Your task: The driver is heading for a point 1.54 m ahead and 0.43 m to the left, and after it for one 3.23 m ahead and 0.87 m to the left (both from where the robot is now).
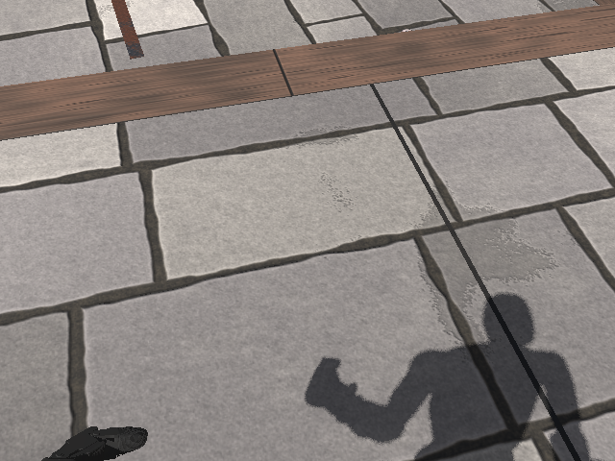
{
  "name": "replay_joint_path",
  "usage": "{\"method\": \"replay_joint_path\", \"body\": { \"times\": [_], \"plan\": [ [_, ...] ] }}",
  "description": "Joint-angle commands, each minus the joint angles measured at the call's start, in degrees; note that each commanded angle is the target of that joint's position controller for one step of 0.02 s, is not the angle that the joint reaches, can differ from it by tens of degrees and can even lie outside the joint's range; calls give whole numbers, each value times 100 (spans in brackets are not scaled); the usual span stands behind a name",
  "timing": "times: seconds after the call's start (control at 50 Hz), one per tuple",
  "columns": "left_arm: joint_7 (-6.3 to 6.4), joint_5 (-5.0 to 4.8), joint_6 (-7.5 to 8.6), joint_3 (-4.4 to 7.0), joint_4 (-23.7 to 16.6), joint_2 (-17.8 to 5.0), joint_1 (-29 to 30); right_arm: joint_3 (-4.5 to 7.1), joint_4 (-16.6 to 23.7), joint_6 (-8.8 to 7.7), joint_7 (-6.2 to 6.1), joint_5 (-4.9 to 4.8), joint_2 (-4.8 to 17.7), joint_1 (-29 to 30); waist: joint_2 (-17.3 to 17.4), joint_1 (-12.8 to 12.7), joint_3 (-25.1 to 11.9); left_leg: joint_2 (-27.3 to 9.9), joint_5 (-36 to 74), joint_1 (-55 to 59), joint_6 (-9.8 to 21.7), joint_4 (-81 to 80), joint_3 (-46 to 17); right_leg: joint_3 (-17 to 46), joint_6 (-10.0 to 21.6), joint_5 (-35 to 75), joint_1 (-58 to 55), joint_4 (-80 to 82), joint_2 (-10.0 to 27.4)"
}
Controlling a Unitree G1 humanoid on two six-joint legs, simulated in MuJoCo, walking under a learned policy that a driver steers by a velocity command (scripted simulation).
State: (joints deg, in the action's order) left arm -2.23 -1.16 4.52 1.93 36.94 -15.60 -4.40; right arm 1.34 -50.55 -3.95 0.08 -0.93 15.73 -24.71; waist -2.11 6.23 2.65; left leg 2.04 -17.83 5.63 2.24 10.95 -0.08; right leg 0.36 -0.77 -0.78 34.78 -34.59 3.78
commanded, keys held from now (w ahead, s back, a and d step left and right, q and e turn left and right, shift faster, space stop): w+q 0.90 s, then w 0.10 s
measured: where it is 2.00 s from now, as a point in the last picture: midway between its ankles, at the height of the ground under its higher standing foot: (145, 244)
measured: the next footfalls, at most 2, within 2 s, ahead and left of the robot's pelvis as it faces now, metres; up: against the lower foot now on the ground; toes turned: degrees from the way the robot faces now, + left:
right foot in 0.10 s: +0.25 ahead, -0.14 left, +0.00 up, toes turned +2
left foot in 0.64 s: +0.48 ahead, +0.17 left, +0.00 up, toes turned +23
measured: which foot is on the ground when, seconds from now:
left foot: down 0.00-0.12, up 0.14-0.62, down 0.64-1.00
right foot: up 0.00-0.08, down 0.10-0.64, up 0.66-1.00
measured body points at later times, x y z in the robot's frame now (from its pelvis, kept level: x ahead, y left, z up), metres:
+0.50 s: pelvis +0.27 -0.02 +0.00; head +0.29 +0.00 +0.45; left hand +0.25 +0.27 -0.13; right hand +0.51 -0.23 -0.09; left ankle +0.41 +0.17 -0.69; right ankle +0.21 -0.14 -0.74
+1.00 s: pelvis +0.53 +0.11 +0.01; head +0.55 +0.15 +0.45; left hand +0.60 +0.43 -0.08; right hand +0.73 -0.11 -0.09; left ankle +0.45 +0.15 -0.74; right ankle +0.79 +0.05 -0.69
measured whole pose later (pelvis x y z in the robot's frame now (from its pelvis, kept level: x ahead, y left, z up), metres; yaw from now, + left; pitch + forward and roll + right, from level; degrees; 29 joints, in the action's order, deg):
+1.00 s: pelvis +0.53 +0.11 +0.01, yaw +31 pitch +1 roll +0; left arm -1.2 0.2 5.4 2.2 39.6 -17.1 -2.4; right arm 3.4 -40.6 -2.9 -0.4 -1.0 16.8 -19.1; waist -2.7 4.1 2.7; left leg 6.0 -14.2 -6.1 4.8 19.7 -7.0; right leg 4.9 -3.6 3.5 36.1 -34.9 4.0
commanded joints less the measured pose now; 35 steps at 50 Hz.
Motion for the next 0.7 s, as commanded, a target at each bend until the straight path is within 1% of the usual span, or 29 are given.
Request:
{"method": "replay_joint_path", "body": {
  "times": [0.02, 0.04, 0.06, 0.08, 0.1, 0.12, 0.14, 0.16, 0.18, 0.2, 0.22, 0.24, 0.26, 0.28, 0.3, 0.34, 0.4, 0.44, 0.48, 0.52, 0.54, 0.56, 0.58, 0.6, 0.62, 0.64, 0.66, 0.68, 0.7],
  "plan": [
    [-46, -21, 151, 115, -653, -473, 645, 286, 217, -14, -58, -68, 1141, -16, 681, -279, 474, -1583, 2366, -568, 786, -183, -894, 50, 142, 161, -338, 439, -193],
    [-36, -11, 163, 159, -632, -580, 512, 318, 229, 7, -69, -64, 1206, 28, 707, -414, 353, -1625, 2872, -423, 720, 49, -916, 55, 218, 15, -568, 493, -251],
    [-5, 1, 165, 226, -572, -718, 207, 350, 249, 28, -75, -46, 1285, 86, 775, -626, 91, -1588, 3743, -365, 651, 484, -885, -23, 319, -163, -1069, 508, -375],
    [53, -1, 151, 340, -381, -905, -508, 342, 274, 60, -73, -14, 1268, 167, 751, -1045, -412, -1370, 4419, -546, 520, 1355, -721, -151, 470, -154, -2105, 613, -497],
    [132, 16, 109, 449, -172, -1127, -1446, 271, 360, 66, -75, 59, 1094, 201, 700, -1504, -1125, -1080, 3864, -1338, 322, 2611, -605, 113, 652, -206, -3662, 416, -143],
    [187, 192, 69, 568, -90, -1707, -2150, 64, 553, 21, -53, 140, 338, -402, -610, -1351, -2237, -300, 1215, -3238, -19, 4860, -326, 2217, 1273, -1131, -5875, 437, 1461],
    [135, 220, 63, 475, -58, -1389, -2197, 29, 481, -50, -33, -60, 320, -691, -1491, -1247, -2871, 92, -1461, -3997, -94, 6025, -856, 4308, 1644, -2432, -5981, 1623, 2119],
    [132, 153, 69, 346, -62, -963, -1726, 222, 567, -54, -25, -237, 934, -124, -905, -1232, -1685, -268, -1153, -4516, -74, 6448, -932, 3687, 1366, -3057, -5078, 1936, 1893],
    [142, 95, 66, 293, -42, -782, -1356, 248, 702, -46, -35, -250, 990, 330, -578, -1102, -947, -538, -677, -4612, -51, 6368, -678, 2792, 1211, -2689, -4265, 2012, 1711],
    [125, 113, 90, 257, 17, -651, -1062, 243, 727, -24, -50, -168, 876, 514, -257, -919, -530, -735, -312, -4411, -73, 6113, -614, 2132, 1149, -1959, -3511, 2174, 1460],
    [114, 162, 145, 235, 52, -520, -846, 278, 683, 38, -60, -107, 792, 444, -353, -718, -384, -915, -30, -4086, -87, 5861, -672, 1555, 1078, -1437, -3021, 2337, 1229],
    [108, 192, 194, 250, 100, -495, -693, 270, 624, 115, -50, -117, 667, 289, -439, -578, -324, -998, 124, -3786, -118, 5800, -661, 1202, 1079, -1198, -2682, 2518, 1127],
    [102, 182, 251, 264, 154, -463, -620, 261, 598, 186, -50, -118, 548, 237, -384, -519, -272, -1018, 180, -3695, -151, 5774, -620, 940, 1141, -940, -2499, 2658, 1105],
    [101, 162, 298, 281, 220, -482, -570, 262, 643, 248, -58, -107, 490, 302, -320, -473, -147, -1054, 248, -3773, -187, 5697, -625, 684, 1179, -737, -2365, 2776, 1119],
    [106, 165, 330, 308, 282, -547, -553, 269, 721, 288, -71, -86, 480, 434, -258, -456, -32, -1074, 405, -3930, -220, 5569, -658, 496, 1208, -606, -2310, 2872, 1136],
    [140, 184, 341, 350, 405, -648, -634, 273, 872, 294, -70, -50, 475, 734, -134, -502, 122, -1091, 897, -4302, -280, 5101, -742, 150, 1246, -366, -2453, 2961, 1135],
    [196, 183, 283, 387, 500, -800, -720, 237, 1027, 202, 52, -40, 405, 1171, -13, -643, 200, -1024, 1785, -4341, -281, 4022, -550, -453, 1163, 9, -2713, 2959, 995],
    [227, 151, 226, 422, 570, -933, -892, 183, 1195, 161, 150, -31, 315, 1641, 97, -849, 306, -974, 2075, -4293, -244, 3412, -245, -736, 1129, 129, -2887, 2960, 1033],
    [237, 97, 150, 460, 668, -1040, -1117, 158, 1388, 153, 224, -38, 289, 2027, 156, -1009, 410, -941, 2040, -4399, -166, 2988, -87, -881, 1096, 210, -3262, 2881, 1141],
    [234, 26, 53, 494, 751, -1120, -1265, 163, 1579, 156, 287, -48, 332, 2285, 132, -1069, 459, -892, 1758, -4545, -44, 2702, 30, -980, 1025, 409, -3731, 2694, 1259],
    [235, -6, -1, 511, 777, -1165, -1298, 176, 1663, 160, 314, -44, 370, 2351, 99, -1051, 438, -827, 1522, -4547, 32, 2607, 124, -1035, 979, 718, -3933, 2525, 1307],
    [241, -28, -52, 529, 780, -1233, -1276, 205, 1730, 170, 333, -41, 430, 2330, 33, -974, 347, -701, 1247, -4388, 129, 2536, 255, -1115, 919, 1404, -4072, 2255, 1326],
    [255, -47, -96, 551, 764, -1323, -1231, 261, 1766, 191, 337, -37, 533, 2195, -89, -839, 144, -497, 934, -4049, 244, 2532, 431, -1198, 850, 2437, -4175, 1837, 1321],
    [269, -71, -146, 567, 739, -1396, -1171, 358, 1723, 218, 328, -40, 700, 1793, -191, -575, -186, -245, 660, -3451, 384, 2544, 597, -1289, 775, 3393, -4183, 1124, 1272],
    [283, -103, -193, 548, 704, -1376, -1074, 519, 1545, 239, 286, -60, 951, 984, -155, -89, -639, 60, 791, -2333, 575, 2278, 713, -1454, 622, 3771, -3867, -1, 1101],
    [312, -36, -174, 460, 639, -1197, -1131, 739, 1276, 298, 185, -78, 1372, -51, 139, 383, -1190, -5, 1003, -570, 832, 2125, 225, -1486, 359, 2777, -2722, -1582, 880],
    [249, 229, -52, 178, 301, -302, -1694, 874, 1268, 287, 110, -132, 2126, -23, 1812, -289, -1585, -1578, 277, 1466, 1853, 1812, -2895, -1241, -73, -2579, 49, -3759, -168],
    [194, 79, 180, 156, 218, -569, -1261, 737, 1553, 160, 153, -59, 1768, -113, 1221, 4, -2596, -2187, -696, 1947, 2333, 733, -4990, 310, -56, -3477, 781, -4617, -595],
    [152, -163, 298, 267, 36, -1000, -577, 614, 1481, 60, 193, 8, 1354, 50, 764, 166, -1794, -2063, -375, 1520, 1946, 480, -4224, 516, 92, -2912, 1302, -4571, -293]
  ]
}}
Keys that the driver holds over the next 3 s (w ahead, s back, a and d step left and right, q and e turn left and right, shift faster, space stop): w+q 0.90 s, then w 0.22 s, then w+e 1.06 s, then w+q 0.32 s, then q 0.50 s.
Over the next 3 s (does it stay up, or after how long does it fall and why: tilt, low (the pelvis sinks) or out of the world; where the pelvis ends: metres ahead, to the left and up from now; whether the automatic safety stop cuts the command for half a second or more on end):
stays up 1.54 0.36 0.00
